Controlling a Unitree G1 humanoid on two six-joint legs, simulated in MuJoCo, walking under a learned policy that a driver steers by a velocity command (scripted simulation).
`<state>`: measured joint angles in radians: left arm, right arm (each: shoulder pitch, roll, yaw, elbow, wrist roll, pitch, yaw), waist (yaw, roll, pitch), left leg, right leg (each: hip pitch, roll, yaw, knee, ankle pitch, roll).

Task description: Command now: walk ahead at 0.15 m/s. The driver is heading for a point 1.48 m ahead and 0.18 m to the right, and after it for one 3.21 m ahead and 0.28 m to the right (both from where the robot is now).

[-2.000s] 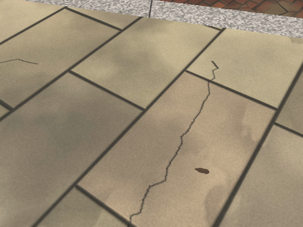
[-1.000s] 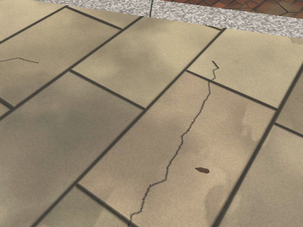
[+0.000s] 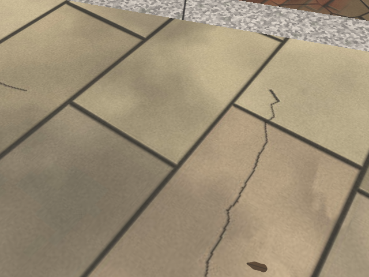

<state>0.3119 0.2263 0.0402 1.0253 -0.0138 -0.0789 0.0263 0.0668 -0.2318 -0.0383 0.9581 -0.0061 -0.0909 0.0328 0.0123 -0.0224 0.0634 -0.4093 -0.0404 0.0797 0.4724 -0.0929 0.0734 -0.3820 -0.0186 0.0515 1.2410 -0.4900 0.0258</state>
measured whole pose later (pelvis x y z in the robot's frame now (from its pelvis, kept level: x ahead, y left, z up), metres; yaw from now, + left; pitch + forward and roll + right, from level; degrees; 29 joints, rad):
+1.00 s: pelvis +0.27 -0.11 -0.02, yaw +1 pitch +1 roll +1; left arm 0.06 0.24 0.08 0.93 -0.02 -0.10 -0.02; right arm 0.43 -0.24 -0.04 1.09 0.02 -0.07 -0.02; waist -0.03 0.02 0.01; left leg -0.14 0.08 -0.04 0.87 -0.53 -0.03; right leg -0.49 -0.03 -0.07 0.72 -0.25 -0.05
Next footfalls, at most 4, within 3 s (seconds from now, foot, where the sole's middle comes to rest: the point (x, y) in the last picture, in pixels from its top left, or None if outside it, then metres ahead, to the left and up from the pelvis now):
0.24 right None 0.14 -0.14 -0.77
0.96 right None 0.40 -0.21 -0.77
1.56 left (186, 195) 0.75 0.02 -0.77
2.12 right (239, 132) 1.07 -0.21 -0.77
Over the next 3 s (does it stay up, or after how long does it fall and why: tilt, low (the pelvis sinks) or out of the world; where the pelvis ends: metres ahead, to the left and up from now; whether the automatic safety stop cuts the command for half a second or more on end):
stays up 1.36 -0.06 0.02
